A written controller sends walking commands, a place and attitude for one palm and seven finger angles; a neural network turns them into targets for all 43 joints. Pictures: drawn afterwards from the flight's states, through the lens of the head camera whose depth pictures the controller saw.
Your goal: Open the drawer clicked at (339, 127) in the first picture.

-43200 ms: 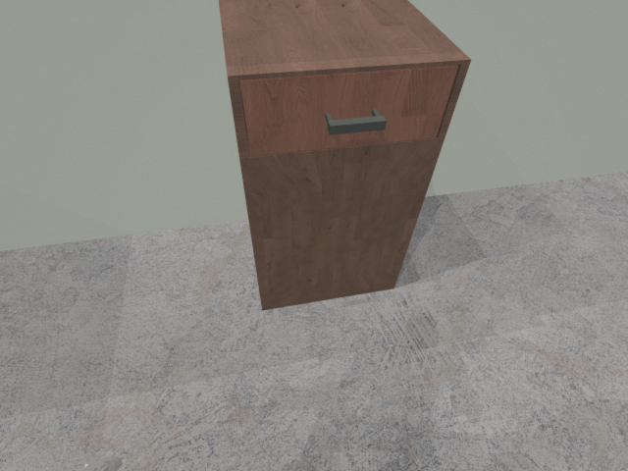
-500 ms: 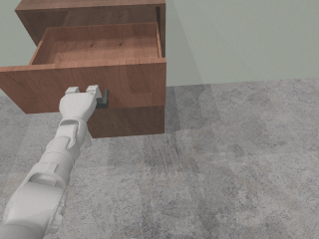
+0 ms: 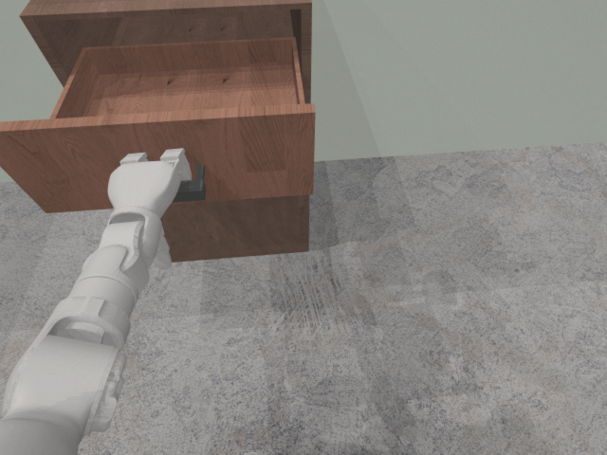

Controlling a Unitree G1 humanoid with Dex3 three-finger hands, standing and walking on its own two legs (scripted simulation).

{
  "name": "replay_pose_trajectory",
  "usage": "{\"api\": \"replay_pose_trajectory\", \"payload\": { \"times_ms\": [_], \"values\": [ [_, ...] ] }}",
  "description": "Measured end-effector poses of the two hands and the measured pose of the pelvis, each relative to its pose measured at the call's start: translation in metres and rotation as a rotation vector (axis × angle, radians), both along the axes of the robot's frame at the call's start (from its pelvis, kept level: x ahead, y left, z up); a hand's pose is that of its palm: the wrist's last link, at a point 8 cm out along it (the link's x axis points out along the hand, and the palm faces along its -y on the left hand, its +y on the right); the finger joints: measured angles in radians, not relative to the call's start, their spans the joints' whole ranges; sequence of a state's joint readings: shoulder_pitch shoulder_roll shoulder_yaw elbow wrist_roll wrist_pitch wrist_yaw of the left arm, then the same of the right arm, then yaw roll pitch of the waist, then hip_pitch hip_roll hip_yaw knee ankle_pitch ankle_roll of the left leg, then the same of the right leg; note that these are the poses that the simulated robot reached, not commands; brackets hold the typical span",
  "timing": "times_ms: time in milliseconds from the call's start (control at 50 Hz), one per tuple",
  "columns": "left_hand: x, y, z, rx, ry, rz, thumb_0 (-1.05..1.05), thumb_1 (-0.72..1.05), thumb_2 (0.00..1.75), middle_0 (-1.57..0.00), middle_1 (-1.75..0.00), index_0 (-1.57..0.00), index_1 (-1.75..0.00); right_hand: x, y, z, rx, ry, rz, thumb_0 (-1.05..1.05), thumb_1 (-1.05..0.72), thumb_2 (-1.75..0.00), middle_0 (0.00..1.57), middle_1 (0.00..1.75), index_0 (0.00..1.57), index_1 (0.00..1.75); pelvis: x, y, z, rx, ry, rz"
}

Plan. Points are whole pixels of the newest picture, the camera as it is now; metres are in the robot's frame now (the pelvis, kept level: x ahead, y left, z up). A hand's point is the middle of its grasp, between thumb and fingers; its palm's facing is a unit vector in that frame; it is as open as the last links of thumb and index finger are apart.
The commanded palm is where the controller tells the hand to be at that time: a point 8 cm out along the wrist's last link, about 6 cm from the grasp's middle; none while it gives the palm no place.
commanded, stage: lift the hand off the handle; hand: left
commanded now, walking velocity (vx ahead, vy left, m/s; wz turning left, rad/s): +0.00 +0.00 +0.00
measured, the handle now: (163, 182) +0.51 +0.19 +0.04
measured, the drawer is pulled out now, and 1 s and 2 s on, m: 0.29 0.29 0.29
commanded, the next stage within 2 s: draw the hand back to the body in 1.02 s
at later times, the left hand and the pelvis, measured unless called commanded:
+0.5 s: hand (133, 169) +0.46 +0.20 +0.12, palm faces +0.01 -0.03 -1.00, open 13.5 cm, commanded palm +0.44 +0.21 +0.19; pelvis +0.01 +0.00 +0.02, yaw +0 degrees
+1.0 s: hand (119, 121) +0.47 +0.19 +0.19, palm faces +0.03 -0.02 -1.00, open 13.8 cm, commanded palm +0.44 +0.20 +0.24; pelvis +0.02 -0.01 +0.02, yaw +1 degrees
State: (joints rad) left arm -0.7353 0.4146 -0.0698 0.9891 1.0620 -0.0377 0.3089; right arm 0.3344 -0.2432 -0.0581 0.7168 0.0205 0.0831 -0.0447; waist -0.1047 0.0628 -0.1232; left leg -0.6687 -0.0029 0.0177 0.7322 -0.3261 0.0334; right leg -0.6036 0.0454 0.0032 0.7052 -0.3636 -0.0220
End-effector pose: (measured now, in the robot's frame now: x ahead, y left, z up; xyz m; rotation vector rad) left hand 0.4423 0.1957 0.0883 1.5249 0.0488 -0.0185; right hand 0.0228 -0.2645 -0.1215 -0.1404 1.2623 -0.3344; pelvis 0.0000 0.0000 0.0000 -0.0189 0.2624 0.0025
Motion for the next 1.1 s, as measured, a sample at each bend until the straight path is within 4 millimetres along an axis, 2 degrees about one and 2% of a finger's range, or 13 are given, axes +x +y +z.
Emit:
{"api": "replay_pose_trajectory", "payload": {
  "times_ms": [200,520,720,980,1100],
  "values": [
    [0.001,0.002,0.025,0.007,-0.026,-0.003,0.0,-0.48,0.3,-0.42,-1.22,-0.39,-1.22,0.009,0.005,0.003,0.014,-0.013,0.01,0.01,-0.9,-0.9,0.2,0.3,0.2,0.3,0.005,0.004,0.006,0.002,-0.033,0.003],
    [0.0,0.008,0.085,0.011,-0.054,0.012,0.0,-0.48,0.3,-0.38,-1.22,-0.38,-1.22,0.062,0.004,0.015,0.031,-0.137,0.069,0.01,-0.9,-0.9,0.2,0.3,0.2,0.3,0.01,0.002,0.016,0.013,-0.097,0.005],
    [-0.003,0.007,0.119,0.022,-0.058,0.012,0.0,-0.49,0.3,-0.34,-1.2,-0.34,-1.21,0.086,0.003,0.02,0.044,-0.176,0.106,0.01,-0.9,-0.9,0.2,0.3,0.2,0.3,0.012,-0.002,0.019,0.018,-0.128,0.013],
    [0.004,-0.003,0.152,0.025,-0.071,-0.011,0.0,-0.49,0.3,-0.32,-1.2,-0.33,-1.2,0.097,0.007,0.02,0.069,-0.186,0.126,0.01,-0.9,-0.9,0.2,0.3,0.2,0.3,0.015,-0.005,0.022,0.022,-0.143,0.015],
    [0.007,0.001,0.149,0.018,-0.032,0.007,0.0,-0.49,0.3,-0.32,-1.2,-0.32,-1.2,0.097,0.006,0.02,0.076,-0.174,0.127,0.01,-0.9,-0.9,0.2,0.3,0.2,0.3,0.017,-0.007,0.023,0.024,-0.141,0.011]
  ]
}}
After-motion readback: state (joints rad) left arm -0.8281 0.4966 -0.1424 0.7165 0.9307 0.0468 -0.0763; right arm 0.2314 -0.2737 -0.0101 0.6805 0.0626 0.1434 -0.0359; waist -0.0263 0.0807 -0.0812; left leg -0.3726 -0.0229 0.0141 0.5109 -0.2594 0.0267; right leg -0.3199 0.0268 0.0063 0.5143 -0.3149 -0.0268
